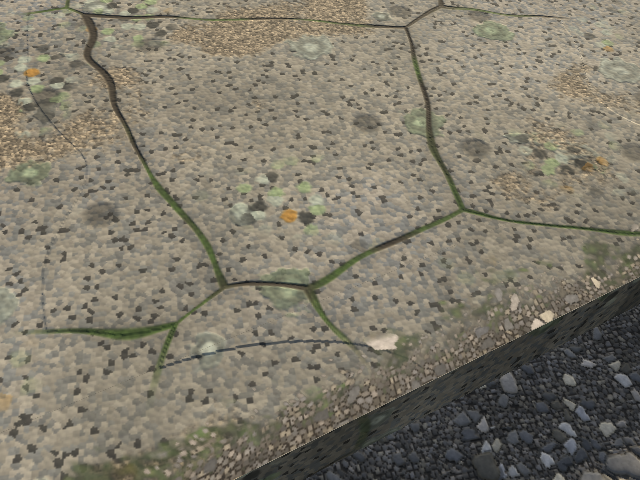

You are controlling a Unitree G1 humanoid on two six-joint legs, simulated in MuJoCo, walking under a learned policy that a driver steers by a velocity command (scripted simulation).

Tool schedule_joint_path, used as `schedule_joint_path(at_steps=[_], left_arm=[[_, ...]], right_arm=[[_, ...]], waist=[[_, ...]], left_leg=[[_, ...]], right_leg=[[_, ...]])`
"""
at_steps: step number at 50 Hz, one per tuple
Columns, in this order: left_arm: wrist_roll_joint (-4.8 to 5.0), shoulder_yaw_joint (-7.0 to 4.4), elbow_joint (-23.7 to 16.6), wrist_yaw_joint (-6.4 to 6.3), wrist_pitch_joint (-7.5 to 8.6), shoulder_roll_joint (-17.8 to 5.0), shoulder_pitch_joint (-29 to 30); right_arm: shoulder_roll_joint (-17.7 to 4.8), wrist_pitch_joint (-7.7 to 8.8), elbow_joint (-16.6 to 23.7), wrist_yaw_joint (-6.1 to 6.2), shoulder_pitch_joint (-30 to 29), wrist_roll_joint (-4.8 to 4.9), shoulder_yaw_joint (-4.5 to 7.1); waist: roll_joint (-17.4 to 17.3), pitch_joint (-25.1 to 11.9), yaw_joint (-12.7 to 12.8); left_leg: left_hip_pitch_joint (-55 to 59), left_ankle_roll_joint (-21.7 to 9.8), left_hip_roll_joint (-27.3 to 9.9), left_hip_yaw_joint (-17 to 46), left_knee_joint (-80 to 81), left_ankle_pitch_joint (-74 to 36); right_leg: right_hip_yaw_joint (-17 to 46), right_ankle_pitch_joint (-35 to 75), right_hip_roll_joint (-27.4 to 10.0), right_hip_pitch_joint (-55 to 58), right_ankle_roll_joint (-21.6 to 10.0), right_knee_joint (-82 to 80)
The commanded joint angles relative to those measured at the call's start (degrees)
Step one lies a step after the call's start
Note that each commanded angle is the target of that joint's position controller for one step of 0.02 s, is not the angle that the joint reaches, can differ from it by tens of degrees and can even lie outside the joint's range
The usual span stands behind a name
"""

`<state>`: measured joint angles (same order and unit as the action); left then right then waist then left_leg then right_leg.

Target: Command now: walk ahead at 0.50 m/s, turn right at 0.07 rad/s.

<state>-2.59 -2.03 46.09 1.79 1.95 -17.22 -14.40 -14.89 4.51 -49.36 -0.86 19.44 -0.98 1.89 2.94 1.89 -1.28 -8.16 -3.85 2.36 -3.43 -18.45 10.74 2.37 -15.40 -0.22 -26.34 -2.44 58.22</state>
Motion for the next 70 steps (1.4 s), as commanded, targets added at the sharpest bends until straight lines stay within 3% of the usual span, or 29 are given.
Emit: schedule_joint_path(at_steps=[1, 8, 12, 13, 14, 15, 16, 17, 19, 23, 29, 33, 34, 35, 36, 38, 39, 41, 45, 51, 52, 53, 54, 55, 56, 57, 58, 63, 70], left_arm=[[-0.17, -0.12, -2.8, 0.29, 0.35, -2.45, 1.94], [0.57, 1.71, -5.09, -0.38, 1.09, -0.32, 14.17], [-0.08, 0.92, -0.53, -1.63, 2.39, -2.04, 2.75], [-0.99, 0.45, 1.92, -2.09, 3.25, -3.4, -3.83], [-2.05, -0.51, 3.3, -2.53, 3.62, -7.89, -10.57], [-0.04, -0.74, 3.68, -2.27, 2.76, -8.54, -9.42], [2.43, -0.44, 2.81, -1.82, 2.25, -5.52, -6.08], [2.67, 0.54, 2.09, -1.98, 2.1, -2.8, -0.19], [2.14, 2.84, 2.04, -3.03, 2.11, 2.29, 5.53], [1.32, 2.86, 4.67, -3.07, 2.57, -0.42, 5.17], [1.05, 1.0, 4.8, -4.63, -0.57, -3.85, 3.81], [1.75, -0.62, 4.82, -5.42, -2.22, -4.9, 2.24], [1.82, -0.95, 4.59, -5.37, -2.36, -4.49, 1.33], [2.01, -0.64, 2.93, -5.13, -2.53, -1.47, 0.95], [1.98, -0.16, 2.26, -5.45, -3.02, 0.3, 4.28], [1.93, -0.83, 2.1, -4.82, -4.14, -0.11, 4.21], [3.4, -2.34, 1.29, -5.3, -4.03, -3.67, 7.18], [2.82, -2.91, 1.4, -5.71, -3.64, -4.23, 6.32], [4.07, -1.55, 0.7, -5.66, -2.34, 0.12, 8.24], [4.2, -2.57, 2.01, -4.04, -1.84, -3.31, 1.92], [3.6, -3.29, 2.39, -4.0, -1.68, -5.15, 0.48], [2.56, -4.07, 1.9, -4.49, -2.06, -9.47, 0.01], [-0.66, -4.26, -0.12, -4.18, -1.84, -11.63, 2.78], [-1.04, -3.42, -2.33, -4.03, -1.24, -8.78, 7.27], [-0.21, -2.78, -3.11, -3.98, -0.66, -5.74, 11.45], [0.78, -2.6, -3.77, -4.18, -0.48, -5.11, 13.06], [1.68, -2.25, -3.75, -4.67, -0.48, -4.4, 12.93], [1.41, -2.24, -1.93, -6.61, -1.39, -5.94, 4.79], [1.74, -3.87, -3.87, -5.25, -1.67, -9.2, 7.52]], right_arm=[[-6.66, 1.18, 0.09, 0.12, 2.89, 0.48, 1.28], [-7.45, 0.75, -4.06, 0.46, 5.87, 0.07, 1.1], [-7.18, 0.21, -4.43, 1.17, 1.5, 0.51, 0.82], [-6.56, 0.21, -4.05, 1.31, 0.93, 1.15, 0.44], [-3.79, 0.35, -2.17, 1.63, 2.9, 1.62, -0.49], [0.44, -0.9, -5.17, 1.97, 13.05, 3.3, -1.34], [-4.61, -2.32, -6.81, 2.58, 10.51, 1.32, -0.12], [-3.94, -2.65, -6.04, 2.41, 6.81, 0.37, -0.11], [-1.94, -4.07, -6.23, 2.21, 3.56, -0.46, -0.7], [-0.02, -5.69, -8.47, 2.1, 4.26, -0.16, -1.43], [-1.52, -7.04, -6.56, 3.41, -2.27, -0.5, -1.14], [-0.91, -5.76, -5.17, 2.98, -2.34, -1.12, -1.0], [-2.55, -5.16, -4.8, 2.98, -1.09, -1.39, -0.59], [-7.39, -4.74, -4.44, 3.1, -0.74, -1.19, 0.85], [-9.14, -4.59, -3.36, 2.7, -0.61, -1.32, 1.7], [-8.43, -4.79, -2.14, 3.31, -2.74, -1.46, 2.32], [-10.47, -3.61, 1.77, 3.62, -8.42, 0.62, 3.39], [-8.84, -3.42, 2.83, 4.37, -10.27, 1.97, 3.58], [-8.58, -5.78, 3.36, 5.26, -6.57, 1.5, 4.51], [-8.5, -6.78, 7.57, 4.54, -12.36, 2.81, 4.75], [-6.89, -6.81, 7.74, 4.42, -10.95, 2.32, 4.36], [-2.25, -6.82, 7.77, 3.97, -7.37, 0.86, 3.37], [-5.24, -5.94, 9.27, 4.17, -6.0, 1.43, 4.3], [-10.17, -5.93, 8.38, 4.01, -6.08, 1.69, 5.69], [-12.03, -6.18, 7.7, 4.15, -8.09, 2.32, 6.49], [-10.36, -6.7, 6.78, 4.6, -7.75, 1.94, 6.29], [-9.31, -7.03, 6.91, 4.77, -8.24, 1.55, 6.01], [-6.37, -6.44, 11.54, 3.84, -14.45, 2.05, 4.57], [-5.47, -6.87, 14.54, 1.68, -15.45, 1.78, 3.28]], waist=[[-8.27, -0.13, 0.45], [-8.87, 0.94, -1.38], [-6.98, -3.3, 4.91], [-4.68, -7.38, 7.52], [3.65, -14.58, 7.85], [11.76, -23.11, 3.67], [1.89, -18.88, 3.35], [1.95, -10.7, 1.6], [1.42, -4.77, -1.18], [2.45, -6.68, -2.48], [4.07, -3.01, 0.17], [-2.01, 1.12, -0.04], [-5.16, 0.55, 0.21], [-14.73, 0.62, 2.07], [-18.65, 2.11, -1.09], [-11.66, 0.95, 0.1], [-11.33, -0.82, 0.22], [-6.66, -3.13, 1.41], [-10.11, -6.39, -0.37], [-13.49, -6.83, 3.09], [-9.42, -7.85, 2.8], [6.54, -8.6, 0.28], [12.39, -9.65, 0.17], [5.2, -6.89, -0.8], [0.45, -2.89, -1.7], [-0.1, -1.98, -1.74], [0.96, -1.03, -0.78], [3.52, -2.5, 3.25], [4.74, -4.37, 3.37]], left_leg=[[6.85, -6.15, -13.54, 10.12, 8.42, -24.09], [6.77, -4.46, -11.57, 4.54, 6.56, -35.32], [9.26, -2.07, -11.69, 4.27, -8.31, -51.37], [4.62, -0.31, -9.41, 3.25, -17.25, -44.72], [-6.36, 1.55, -5.19, 0.92, -32.47, -16.3], [-13.05, 2.47, 2.6, 3.08, -46.3, 24.49], [-12.96, 2.23, -0.11, 7.55, -47.87, 22.69], [-14.72, 2.46, -1.51, 7.12, -46.94, 20.09], [-9.06, 4.49, -4.16, 7.13, -40.55, 15.42], [-1.01, 6.36, -2.7, 4.27, -28.66, 12.33], [-1.4, 3.96, -2.72, 1.09, -24.29, 11.41], [-3.68, 1.03, -2.88, 3.26, -12.4, 5.76], [-3.83, -0.5, -5.7, 8.61, -7.76, 0.68], [-3.71, -4.42, -14.17, 20.93, -4.97, -13.0], [-5.97, -10.9, -21.35, 31.08, -0.22, -21.38], [-6.69, -14.84, -20.61, 27.66, 0.27, -28.77], [-3.31, -13.6, -19.08, 27.51, -1.1, -28.03], [0.5, -10.04, -16.85, 24.24, -3.46, -29.63], [5.6, -7.51, -13.68, 23.11, -5.67, -33.87], [-0.86, -2.95, -9.57, 25.88, -7.31, -21.54], [-6.81, -0.66, -6.5, 23.56, -12.65, -11.05], [-19.94, 3.45, 1.25, 14.79, -27.94, 16.43], [-24.92, 6.55, 5.12, 12.24, -42.54, 30.82], [-25.18, 7.49, 1.0, 13.32, -53.58, 27.28], [-27.19, 7.29, -0.66, 13.82, -53.93, 20.9], [-27.77, 7.89, -1.08, 12.77, -54.79, 16.77], [-28.65, 9.06, -1.18, 12.28, -56.44, 13.42], [-30.55, 11.93, -3.18, 7.92, -45.58, 9.33], [-19.54, 9.09, -6.04, 2.45, -30.54, 11.04]], right_leg=[[-2.15, 3.77, -2.7, -8.64, 1.63, -1.96], [-7.1, 11.5, -0.3, -0.69, 0.89, -23.64], [-6.28, 13.5, 2.47, 11.52, -3.36, -31.78], [-4.23, 25.19, -0.44, 21.91, -4.38, -34.82], [8.11, 53.14, -14.4, 36.7, -6.91, -30.25], [19.81, 70.45, -24.75, 43.01, -16.24, -29.86], [15.86, 61.67, -21.16, 35.38, -15.6, -32.08], [12.2, 53.82, -18.69, 27.83, -14.15, -35.77], [5.9, 49.45, -14.06, 16.39, -10.18, -40.36], [-0.81, 47.5, -10.54, 13.03, -7.81, -40.57], [2.19, 5.43, -12.77, 7.2, -8.44, -43.03], [2.02, 5.29, -12.93, 8.29, -6.34, -37.87], [-0.17, 5.18, -10.98, 8.15, -4.34, -32.67], [-7.2, 0.3, -3.12, 3.99, -1.07, -23.63], [-8.91, -7.62, 2.91, 1.33, 1.45, -13.8], [-2.74, -16.23, 2.86, -0.18, 3.15, 2.57], [0.35, -19.96, 3.45, -4.09, 5.38, 7.9], [2.02, -15.59, 1.98, -6.42, 7.34, 6.62], [-0.79, -10.8, 3.24, -3.02, 9.29, -10.18], [-2.36, 6.45, 3.99, 14.71, 7.1, -37.57], [1.08, 10.14, -0.03, 22.45, 5.76, -40.53], [14.54, 26.8, -13.69, 30.45, -0.32, -40.11], [26.59, 33.08, -25.71, 23.24, -11.86, -41.54], [23.86, 26.9, -24.83, 19.61, -14.52, -43.11], [15.81, 17.98, -19.2, 17.02, -11.21, -42.39], [11.46, 12.21, -15.4, 16.98, -8.74, -42.12], [8.88, 12.92, -14.01, 16.94, -8.66, -42.07], [3.91, 21.28, -15.23, 24.71, -11.82, -42.66], [-2.21, 22.47, -17.61, 22.1, -11.92, -42.55]])
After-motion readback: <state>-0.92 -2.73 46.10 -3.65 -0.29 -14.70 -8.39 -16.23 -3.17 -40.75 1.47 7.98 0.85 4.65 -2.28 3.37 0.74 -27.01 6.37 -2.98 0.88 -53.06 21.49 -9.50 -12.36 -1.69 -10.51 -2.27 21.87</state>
